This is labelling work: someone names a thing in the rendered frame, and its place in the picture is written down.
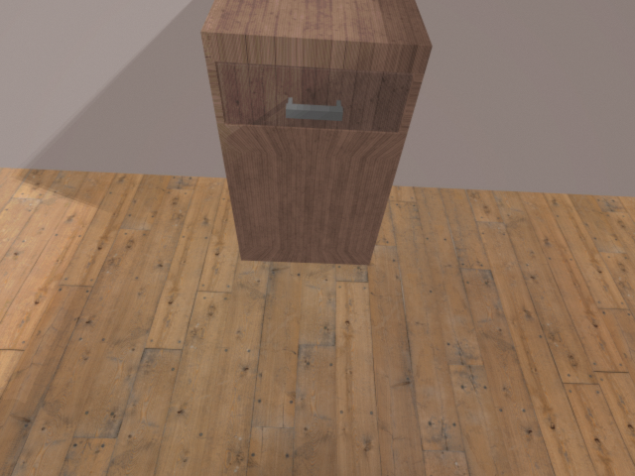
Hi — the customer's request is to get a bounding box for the handle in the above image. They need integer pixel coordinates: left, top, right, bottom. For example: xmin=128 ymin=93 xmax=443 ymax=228
xmin=286 ymin=97 xmax=343 ymax=121

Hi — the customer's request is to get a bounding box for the cabinet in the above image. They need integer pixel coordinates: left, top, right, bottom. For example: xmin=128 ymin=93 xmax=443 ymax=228
xmin=200 ymin=0 xmax=433 ymax=265

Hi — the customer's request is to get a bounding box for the drawer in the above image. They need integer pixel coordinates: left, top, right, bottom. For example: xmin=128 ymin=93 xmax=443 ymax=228
xmin=217 ymin=61 xmax=413 ymax=133

